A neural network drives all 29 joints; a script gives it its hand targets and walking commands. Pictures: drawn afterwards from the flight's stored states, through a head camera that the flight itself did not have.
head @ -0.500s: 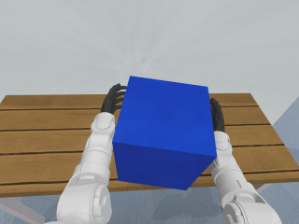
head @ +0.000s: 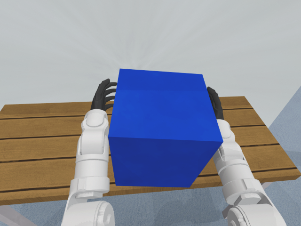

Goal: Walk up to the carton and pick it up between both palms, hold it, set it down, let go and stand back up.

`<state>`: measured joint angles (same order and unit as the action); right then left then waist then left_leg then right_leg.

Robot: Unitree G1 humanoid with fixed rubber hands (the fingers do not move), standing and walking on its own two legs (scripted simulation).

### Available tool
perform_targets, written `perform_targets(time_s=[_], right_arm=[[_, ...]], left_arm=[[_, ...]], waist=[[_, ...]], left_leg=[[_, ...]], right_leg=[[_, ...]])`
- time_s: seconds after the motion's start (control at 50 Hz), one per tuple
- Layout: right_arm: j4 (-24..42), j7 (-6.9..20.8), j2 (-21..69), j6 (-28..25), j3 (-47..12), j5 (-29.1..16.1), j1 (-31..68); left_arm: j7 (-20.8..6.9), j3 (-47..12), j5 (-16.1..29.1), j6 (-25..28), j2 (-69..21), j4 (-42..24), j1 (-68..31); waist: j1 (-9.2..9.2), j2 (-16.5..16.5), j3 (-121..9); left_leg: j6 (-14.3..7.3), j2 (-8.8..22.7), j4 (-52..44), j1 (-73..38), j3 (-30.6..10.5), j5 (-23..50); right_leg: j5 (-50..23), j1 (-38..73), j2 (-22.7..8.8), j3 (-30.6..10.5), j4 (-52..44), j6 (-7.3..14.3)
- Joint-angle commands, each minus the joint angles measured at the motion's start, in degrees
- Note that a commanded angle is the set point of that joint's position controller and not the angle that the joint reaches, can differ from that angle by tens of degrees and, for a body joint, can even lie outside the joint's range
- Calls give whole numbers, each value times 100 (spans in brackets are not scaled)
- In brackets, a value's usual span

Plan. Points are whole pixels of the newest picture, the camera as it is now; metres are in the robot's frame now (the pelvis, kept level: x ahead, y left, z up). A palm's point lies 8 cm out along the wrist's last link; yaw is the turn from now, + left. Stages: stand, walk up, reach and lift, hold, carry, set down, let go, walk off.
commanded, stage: reach and lift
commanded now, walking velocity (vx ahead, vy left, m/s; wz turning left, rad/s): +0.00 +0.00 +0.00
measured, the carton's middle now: (157, 132) +0.33 +0.00 +0.09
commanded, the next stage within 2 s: hold in 1.24 s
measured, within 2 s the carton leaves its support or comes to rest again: neither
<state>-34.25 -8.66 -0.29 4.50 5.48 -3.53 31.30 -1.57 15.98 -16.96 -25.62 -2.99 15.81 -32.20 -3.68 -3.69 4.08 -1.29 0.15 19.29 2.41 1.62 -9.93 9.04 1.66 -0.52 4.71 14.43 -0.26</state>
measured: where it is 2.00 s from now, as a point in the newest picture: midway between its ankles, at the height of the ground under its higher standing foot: outside the picture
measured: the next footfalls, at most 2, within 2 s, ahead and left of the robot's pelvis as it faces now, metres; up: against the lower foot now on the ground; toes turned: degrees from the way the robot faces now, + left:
none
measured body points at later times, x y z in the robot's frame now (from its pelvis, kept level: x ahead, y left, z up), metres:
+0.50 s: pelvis -0.01 -0.01 +0.00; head -0.04 +0.01 +0.45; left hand +0.37 +0.14 +0.17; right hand +0.36 -0.17 +0.15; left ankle +0.02 +0.10 -0.75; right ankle +0.00 -0.12 -0.75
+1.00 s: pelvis +0.00 -0.01 +0.00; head -0.04 +0.02 +0.45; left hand +0.38 +0.14 +0.18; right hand +0.37 -0.16 +0.16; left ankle +0.02 +0.10 -0.75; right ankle +0.00 -0.12 -0.75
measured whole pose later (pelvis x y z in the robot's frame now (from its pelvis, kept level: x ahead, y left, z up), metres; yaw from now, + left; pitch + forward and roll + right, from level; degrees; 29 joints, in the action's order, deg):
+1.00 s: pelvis +0.00 -0.01 +0.00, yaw +0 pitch -9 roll -1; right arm -30.7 -8.6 -2.1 11.6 2.6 -7.6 35.1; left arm -1.9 16.7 -18.4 -35.9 -3.2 6.6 -32.8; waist -4.8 -3.6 4.6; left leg -0.8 0.4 19.3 0.4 1.3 -9.8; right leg 9.3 3.3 -0.1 4.7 15.1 0.3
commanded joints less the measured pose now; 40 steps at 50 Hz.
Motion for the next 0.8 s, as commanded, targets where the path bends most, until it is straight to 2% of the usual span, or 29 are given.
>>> perform_targets(time_s=[0.0,0.04,0.1,0.12,0.18,0.22,0.24,0.28,0.34,0.44,0.54,0.66,0.72,0.78], right_arm=[[1615,435,2728,-338,-2129,-192,3736],[1898,443,2738,-306,-2314,-319,3872],[1884,445,2687,-160,-2249,-323,3850],[1909,454,2664,-128,-2265,-337,3844],[2265,413,2714,-45,-2459,-500,3967],[1988,413,2696,77,-2322,-459,3883],[1885,422,2702,125,-2273,-421,3828],[1964,435,2746,138,-2292,-451,3906],[2055,403,2803,156,-2242,-420,4131],[1847,413,2844,219,-2150,-364,4183],[1895,361,2856,248,-2203,-396,4272],[1766,370,2854,293,-2146,-402,4337],[1852,385,2837,267,-2204,-511,4331],[1929,337,2809,281,-2274,-585,4259]], left_arm=[[-762,-2668,468,-105,-2954,-411,-2486],[-714,-2766,535,-178,-2976,-736,-2515],[-679,-2825,556,-302,-2970,-768,-2513],[-674,-2767,512,-371,-2944,-768,-2436],[-654,-2878,584,-503,-2951,-1018,-2356],[-674,-2746,512,-581,-2882,-892,-2443],[-693,-2613,444,-637,-2826,-877,-2390],[-733,-2566,448,-689,-2775,-1033,-2502],[-763,-2593,504,-722,-2787,-987,-2670],[-784,-2441,433,-754,-2740,-802,-2754],[-823,-2356,425,-801,-2710,-709,-2698],[-803,-2405,459,-807,-2714,-768,-2945],[-780,-2436,437,-833,-2773,-921,-2866],[-793,-2582,489,-834,-2755,-1072,-2897]], waist=[[-159,483,-2101],[-91,436,-2363],[-154,452,-2128],[-98,430,-2065],[-72,401,-2264],[-106,407,-1957],[-66,342,-1825],[-39,355,-1904],[-101,303,-2004],[-72,303,-1917],[-78,187,-1947],[-131,251,-1929],[-93,354,-2086],[-210,425,-2120]], left_leg=[[376,-123,-49,-884,-2,1708],[372,-115,-13,-986,-21,1847],[350,-105,-66,-937,-47,1592],[328,-101,-89,-907,-27,1530],[318,-128,-2,-922,-27,1753],[272,-140,-153,-751,1,1306],[221,-142,-224,-712,28,1152],[185,-155,-262,-682,56,1079],[157,-183,-267,-615,64,921],[94,-197,-354,-502,103,682],[69,-218,-318,-485,106,791],[89,-201,-331,-525,85,728],[154,-178,-231,-704,67,1135],[230,-208,-128,-827,39,1417]], right_leg=[[-1460,178,314,161,10,-151],[-1524,200,353,177,40,-157],[-1273,71,333,159,2,-138],[-1230,85,334,162,2,-125],[-1616,291,349,127,62,-159],[-1245,166,308,106,12,-159],[-1164,168,287,97,-16,-168],[-1251,280,251,79,-10,-191],[-1259,329,233,78,1,-240],[-1152,365,207,58,-11,-247],[-1371,496,223,51,15,-277],[-1164,362,227,74,-1,-256],[-1408,411,276,106,46,-228],[-1666,462,279,112,61,-256]])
